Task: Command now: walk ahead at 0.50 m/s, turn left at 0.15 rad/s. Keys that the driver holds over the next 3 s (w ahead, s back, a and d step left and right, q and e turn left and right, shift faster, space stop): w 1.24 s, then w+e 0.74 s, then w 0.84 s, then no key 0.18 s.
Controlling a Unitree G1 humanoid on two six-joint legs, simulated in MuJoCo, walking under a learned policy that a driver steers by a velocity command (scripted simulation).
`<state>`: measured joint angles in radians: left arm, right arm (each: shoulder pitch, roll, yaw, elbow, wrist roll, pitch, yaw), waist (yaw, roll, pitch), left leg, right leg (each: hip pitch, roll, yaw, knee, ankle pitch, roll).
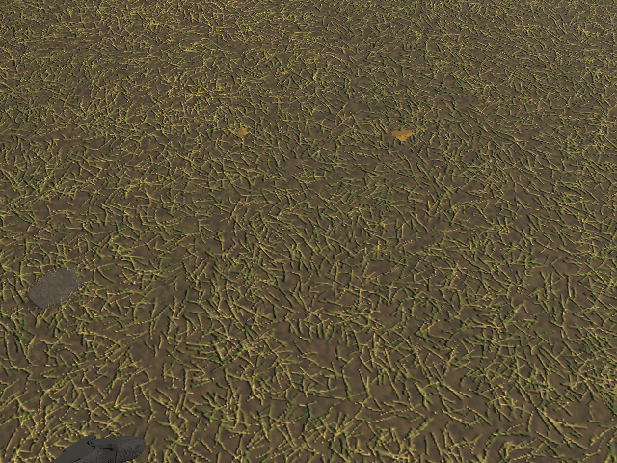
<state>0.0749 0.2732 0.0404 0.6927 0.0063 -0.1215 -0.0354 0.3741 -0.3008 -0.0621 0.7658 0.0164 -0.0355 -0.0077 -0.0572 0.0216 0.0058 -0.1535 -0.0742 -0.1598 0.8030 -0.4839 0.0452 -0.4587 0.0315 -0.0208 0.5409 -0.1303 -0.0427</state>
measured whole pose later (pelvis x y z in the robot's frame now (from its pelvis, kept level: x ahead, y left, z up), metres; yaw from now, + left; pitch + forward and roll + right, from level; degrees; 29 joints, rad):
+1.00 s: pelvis +0.55 +0.01 +0.00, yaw +0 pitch +2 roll +2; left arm 0.03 0.26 0.02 0.72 -0.01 -0.09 -0.05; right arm 0.41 -0.30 -0.06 0.88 0.02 -0.04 0.00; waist -0.08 -0.02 0.01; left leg 0.04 -0.01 0.02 0.37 -0.43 0.00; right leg -0.49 -0.03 -0.01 0.49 -0.04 -0.06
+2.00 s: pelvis +1.07 -0.03 +0.00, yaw -22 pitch +1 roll +3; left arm 0.08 0.27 0.06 0.68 -0.02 -0.01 -0.05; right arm 0.30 -0.30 -0.09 0.91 0.02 -0.06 -0.01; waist -0.07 -0.02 0.04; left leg 0.10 0.05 0.28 0.30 -0.39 -0.06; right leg -0.56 -0.07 -0.05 0.64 -0.13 -0.08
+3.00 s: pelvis +1.58 -0.25 +0.02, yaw -27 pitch +1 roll +2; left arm 0.08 0.26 0.05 0.80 0.00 -0.07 -0.01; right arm 0.30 -0.26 -0.04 0.96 0.00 -0.07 0.00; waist -0.07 -0.04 0.03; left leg -0.02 -0.07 0.05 0.26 -0.26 0.04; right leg -0.60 -0.08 0.03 0.55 0.10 0.00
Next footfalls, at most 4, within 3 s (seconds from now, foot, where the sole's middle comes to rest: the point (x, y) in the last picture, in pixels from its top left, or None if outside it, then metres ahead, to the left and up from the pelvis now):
0.48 left None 0.42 0.14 -0.76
1.00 right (350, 357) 0.71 -0.10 -0.76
1.50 left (248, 264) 1.00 0.14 -0.76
2.02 right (364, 203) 1.19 -0.19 -0.76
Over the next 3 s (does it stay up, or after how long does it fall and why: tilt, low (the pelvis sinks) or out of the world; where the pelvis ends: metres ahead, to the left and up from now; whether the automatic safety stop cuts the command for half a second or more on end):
stays up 1.58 -0.25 0.02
